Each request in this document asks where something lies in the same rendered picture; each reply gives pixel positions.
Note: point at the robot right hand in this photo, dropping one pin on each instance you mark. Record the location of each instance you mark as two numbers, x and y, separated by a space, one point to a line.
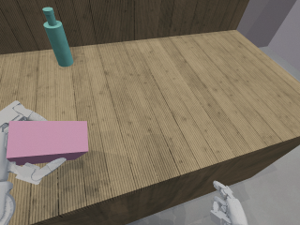
231 212

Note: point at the robot left hand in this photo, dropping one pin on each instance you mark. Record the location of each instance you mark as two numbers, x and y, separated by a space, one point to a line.
28 172

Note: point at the sponge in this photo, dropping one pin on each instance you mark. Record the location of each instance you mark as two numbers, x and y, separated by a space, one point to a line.
38 142

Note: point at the left robot forearm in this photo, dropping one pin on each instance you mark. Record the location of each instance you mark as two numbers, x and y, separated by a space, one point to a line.
7 203

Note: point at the table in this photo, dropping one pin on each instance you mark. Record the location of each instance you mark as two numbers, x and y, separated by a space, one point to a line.
174 97

